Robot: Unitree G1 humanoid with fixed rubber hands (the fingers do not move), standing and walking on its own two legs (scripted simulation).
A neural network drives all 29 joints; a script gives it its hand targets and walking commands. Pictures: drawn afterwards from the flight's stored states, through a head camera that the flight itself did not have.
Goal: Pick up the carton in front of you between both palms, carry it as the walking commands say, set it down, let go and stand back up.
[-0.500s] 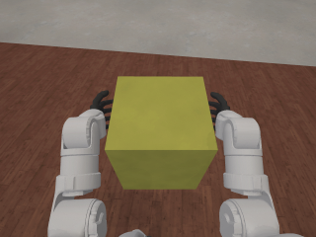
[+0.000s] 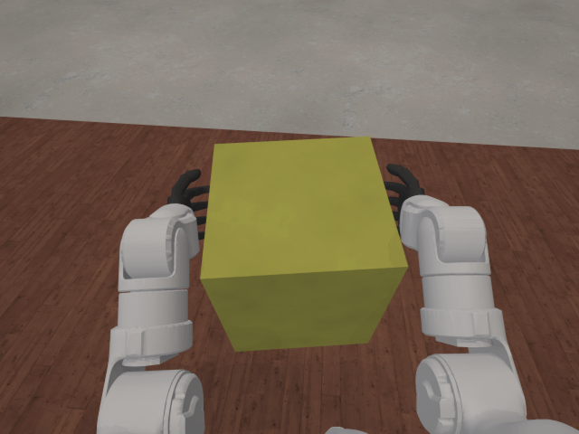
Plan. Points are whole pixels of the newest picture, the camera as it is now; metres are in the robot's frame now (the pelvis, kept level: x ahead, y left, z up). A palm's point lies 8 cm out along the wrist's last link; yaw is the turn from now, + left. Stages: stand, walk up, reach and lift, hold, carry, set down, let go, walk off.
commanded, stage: carry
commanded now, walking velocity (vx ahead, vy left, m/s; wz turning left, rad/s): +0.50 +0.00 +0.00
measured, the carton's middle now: (297, 251) +0.35 -0.01 +0.04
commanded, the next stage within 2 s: none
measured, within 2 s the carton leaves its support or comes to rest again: neither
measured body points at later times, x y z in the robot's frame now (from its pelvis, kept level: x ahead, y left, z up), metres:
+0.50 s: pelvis +0.29 +0.02 -0.04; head +0.30 +0.03 +0.41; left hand +0.65 +0.18 +0.06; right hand +0.65 -0.12 +0.06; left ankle +0.37 +0.07 -0.76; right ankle +0.11 -0.06 -0.66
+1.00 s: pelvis +0.58 +0.00 -0.09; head +0.58 -0.01 +0.36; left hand +0.95 +0.13 +0.04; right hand +0.94 -0.18 +0.04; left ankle +0.40 +0.07 -0.73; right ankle +0.67 -0.06 -0.81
